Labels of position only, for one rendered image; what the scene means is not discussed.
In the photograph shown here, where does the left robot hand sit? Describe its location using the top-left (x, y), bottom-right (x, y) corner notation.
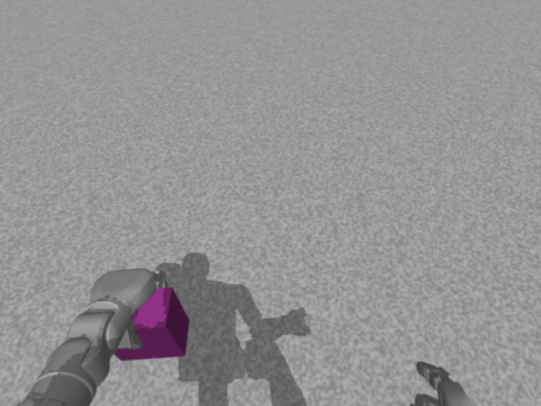
top-left (90, 268), bottom-right (168, 349)

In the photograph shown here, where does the left robot arm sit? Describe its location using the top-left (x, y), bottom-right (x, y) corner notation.
top-left (16, 299), bottom-right (131, 406)

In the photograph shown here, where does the carton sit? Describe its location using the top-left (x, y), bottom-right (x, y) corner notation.
top-left (114, 288), bottom-right (189, 361)

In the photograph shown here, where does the right robot hand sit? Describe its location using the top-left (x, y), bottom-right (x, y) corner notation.
top-left (410, 361), bottom-right (472, 406)

